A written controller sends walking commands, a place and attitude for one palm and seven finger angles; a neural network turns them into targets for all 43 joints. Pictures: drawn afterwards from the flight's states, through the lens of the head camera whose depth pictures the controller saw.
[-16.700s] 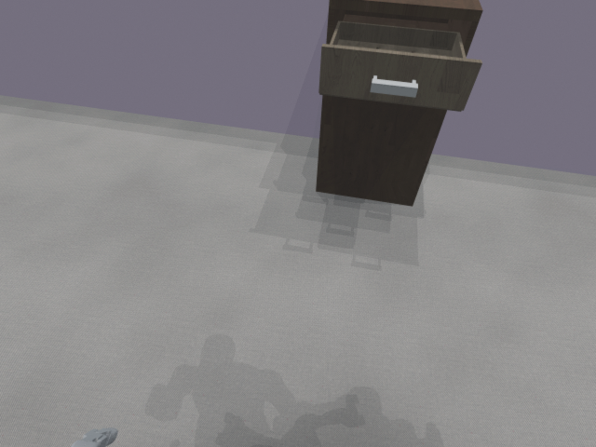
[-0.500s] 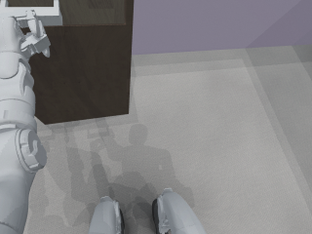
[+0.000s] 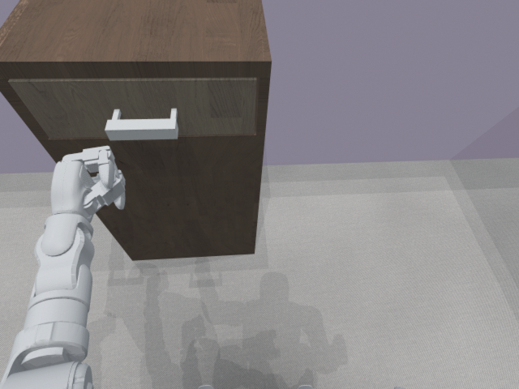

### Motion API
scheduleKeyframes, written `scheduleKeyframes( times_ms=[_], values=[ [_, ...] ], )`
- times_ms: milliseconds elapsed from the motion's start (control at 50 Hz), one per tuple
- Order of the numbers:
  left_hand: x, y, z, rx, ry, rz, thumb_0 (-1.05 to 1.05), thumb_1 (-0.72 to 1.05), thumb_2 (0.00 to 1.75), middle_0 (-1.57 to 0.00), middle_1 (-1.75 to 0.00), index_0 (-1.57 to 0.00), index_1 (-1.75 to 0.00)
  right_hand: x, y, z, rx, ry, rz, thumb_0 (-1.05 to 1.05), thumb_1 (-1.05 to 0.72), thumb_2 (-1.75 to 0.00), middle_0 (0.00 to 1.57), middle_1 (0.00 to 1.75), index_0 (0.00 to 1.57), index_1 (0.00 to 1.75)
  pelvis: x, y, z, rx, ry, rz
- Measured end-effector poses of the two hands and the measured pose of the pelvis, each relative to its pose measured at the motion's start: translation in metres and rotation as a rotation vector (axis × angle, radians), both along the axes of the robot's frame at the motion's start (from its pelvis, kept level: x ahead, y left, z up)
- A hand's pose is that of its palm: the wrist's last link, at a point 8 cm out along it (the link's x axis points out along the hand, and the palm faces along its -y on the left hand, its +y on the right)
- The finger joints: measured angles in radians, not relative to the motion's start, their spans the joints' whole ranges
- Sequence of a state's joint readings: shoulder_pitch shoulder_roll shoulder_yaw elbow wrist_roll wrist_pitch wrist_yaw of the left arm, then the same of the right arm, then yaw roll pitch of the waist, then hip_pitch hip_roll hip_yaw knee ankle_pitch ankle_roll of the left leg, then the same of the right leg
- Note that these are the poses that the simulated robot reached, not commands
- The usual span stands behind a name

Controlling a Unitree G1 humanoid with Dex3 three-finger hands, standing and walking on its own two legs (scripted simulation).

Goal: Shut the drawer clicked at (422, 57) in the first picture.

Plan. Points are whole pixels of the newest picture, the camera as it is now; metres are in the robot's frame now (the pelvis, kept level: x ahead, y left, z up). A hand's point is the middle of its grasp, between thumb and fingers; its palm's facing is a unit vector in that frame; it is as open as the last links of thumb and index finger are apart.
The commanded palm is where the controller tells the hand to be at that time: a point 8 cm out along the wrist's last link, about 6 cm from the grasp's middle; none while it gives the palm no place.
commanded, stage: draw the hand back to the body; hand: left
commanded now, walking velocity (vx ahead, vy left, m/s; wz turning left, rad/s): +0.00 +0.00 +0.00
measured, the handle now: (144, 121) +0.59 +0.21 +0.03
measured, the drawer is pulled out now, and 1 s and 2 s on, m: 0.00 0.00 0.00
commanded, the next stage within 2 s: step back with the hand held close in 1.02 s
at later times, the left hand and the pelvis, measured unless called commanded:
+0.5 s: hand (42, 260) +0.26 +0.23 +0.15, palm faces +0.32 -0.91 -0.27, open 3.3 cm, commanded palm +0.20 +0.27 +0.17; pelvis -0.01 -0.01 +0.04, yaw +2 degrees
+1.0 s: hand out of the picture +0.15 +0.23 +0.20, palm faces +0.45 -0.80 -0.40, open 3.2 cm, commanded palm +0.11 +0.27 +0.22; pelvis -0.01 -0.02 +0.04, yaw +2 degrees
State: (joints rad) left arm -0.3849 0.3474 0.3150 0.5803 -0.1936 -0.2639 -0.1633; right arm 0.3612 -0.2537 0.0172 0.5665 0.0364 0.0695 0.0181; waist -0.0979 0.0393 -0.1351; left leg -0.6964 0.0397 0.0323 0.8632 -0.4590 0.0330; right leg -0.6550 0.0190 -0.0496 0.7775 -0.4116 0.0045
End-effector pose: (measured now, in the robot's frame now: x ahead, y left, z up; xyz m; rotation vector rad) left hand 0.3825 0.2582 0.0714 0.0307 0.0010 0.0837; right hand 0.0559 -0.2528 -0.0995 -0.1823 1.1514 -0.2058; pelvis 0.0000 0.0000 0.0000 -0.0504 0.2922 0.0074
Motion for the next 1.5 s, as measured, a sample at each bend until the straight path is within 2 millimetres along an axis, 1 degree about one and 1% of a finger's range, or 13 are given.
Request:
scheduleKeyframes(
  times_ms=[100,180,260,360,460,560,900,980,1120,1240,1300,1380,1500],
  values=[
    [-0.035,-0.001,0.018,0.006,-0.029,-0.017,0.02,0.89,0.90,-1.40,-1.60,-1.40,-1.60,0.048,0.001,0.012,-0.008,-0.156,0.062,0.00,-0.90,-0.90,0.20,0.30,0.20,0.30,-0.001,0.001,0.005,0.006,-0.061,0.017],
    [-0.061,0.001,0.030,0.035,-0.019,-0.010,0.02,0.89,0.90,-1.40,-1.60,-1.40,-1.60,0.077,0.006,0.025,-0.004,-0.265,0.103,0.00,-0.90,-0.90,0.20,0.30,0.20,0.30,-0.005,0.000,0.010,0.016,-0.110,0.022],
    [-0.089,0.002,0.045,0.157,0.023,0.078,0.02,0.89,0.90,-1.40,-1.60,-1.40,-1.60,0.099,0.015,0.041,0.004,-0.342,0.120,0.00,-0.90,-0.90,0.20,0.30,0.20,0.30,-0.007,-0.001,0.019,0.028,-0.173,0.019],
    [-0.122,0.008,0.062,0.213,0.035,0.180,0.02,0.89,0.90,-1.40,-1.60,-1.40,-1.60,0.116,0.028,0.056,0.018,-0.403,0.164,0.01,-0.90,-0.90,0.20,0.30,0.20,0.30,-0.009,-0.003,0.029,0.039,-0.240,0.021],
    [-0.151,0.010,0.083,0.244,0.003,0.234,0.02,0.89,0.90,-1.40,-1.60,-1.40,-1.60,0.123,0.037,0.065,0.035,-0.437,0.204,0.01,-0.90,-0.90,0.20,0.30,0.21,0.30,-0.010,-0.005,0.037,0.045,-0.290,0.023],
    [-0.179,0.010,0.099,0.273,-0.029,0.261,0.02,0.89,0.90,-1.40,-1.60,-1.40,-1.60,0.122,0.039,0.066,0.046,-0.444,0.224,0.01,-0.90,-0.90,0.20,0.30,0.21,0.30,-0.010,-0.007,0.041,0.048,-0.325,0.024],
    [-0.265,0.009,0.149,0.440,-0.131,0.336,0.01,0.89,0.90,-1.40,-1.59,-1.41,-1.60,0.112,0.023,0.064,0.034,-0.478,0.214,0.01,-0.90,-0.90,0.20,0.30,0.21,0.30,-0.010,-0.015,0.042,0.046,-0.362,0.025],
    [-0.271,0.009,0.147,0.437,-0.130,0.359,0.01,0.89,0.90,-1.40,-1.60,-1.41,-1.60,0.114,0.023,0.064,0.029,-0.488,0.222,0.01,-0.90,-0.90,0.20,0.30,0.20,0.30,-0.013,-0.016,0.042,0.046,-0.368,0.032],
    [-0.266,0.008,0.140,0.408,-0.118,0.359,0.01,0.89,0.90,-1.40,-1.59,-1.41,-1.60,0.114,0.026,0.067,0.025,-0.502,0.227,0.01,-0.90,-0.90,0.20,0.30,0.21,0.30,-0.015,-0.017,0.042,0.047,-0.370,0.030],
    [-0.259,0.012,0.150,0.458,-0.166,0.331,0.01,0.88,0.90,-1.40,-1.59,-1.41,-1.60,0.111,0.025,0.069,0.021,-0.483,0.216,0.01,-0.90,-0.90,0.20,0.30,0.21,0.30,-0.016,-0.016,0.042,0.038,-0.342,0.028],
    [-0.254,0.015,0.150,0.485,-0.157,0.306,0.01,0.89,0.90,-1.40,-1.59,-1.41,-1.60,0.105,0.020,0.067,0.008,-0.445,0.189,0.01,-0.90,-0.90,0.20,0.30,0.21,0.30,-0.019,-0.012,0.043,0.036,-0.314,0.022],
    [-0.252,0.017,0.141,0.495,-0.104,0.256,0.01,0.89,0.90,-1.40,-1.59,-1.41,-1.60,0.094,0.014,0.063,-0.017,-0.390,0.144,0.01,-0.90,-0.90,0.20,0.30,0.21,0.30,-0.022,-0.005,0.043,0.039,-0.287,0.016],
    [-0.260,0.025,0.136,0.518,-0.075,0.217,0.01,0.88,0.90,-1.40,-1.59,-1.41,-1.60,0.076,0.013,0.063,-0.051,-0.340,0.107,0.01,-0.90,-0.90,0.20,0.30,0.21,0.30,-0.032,0.003,0.042,0.042,-0.270,0.012]
  ],
)
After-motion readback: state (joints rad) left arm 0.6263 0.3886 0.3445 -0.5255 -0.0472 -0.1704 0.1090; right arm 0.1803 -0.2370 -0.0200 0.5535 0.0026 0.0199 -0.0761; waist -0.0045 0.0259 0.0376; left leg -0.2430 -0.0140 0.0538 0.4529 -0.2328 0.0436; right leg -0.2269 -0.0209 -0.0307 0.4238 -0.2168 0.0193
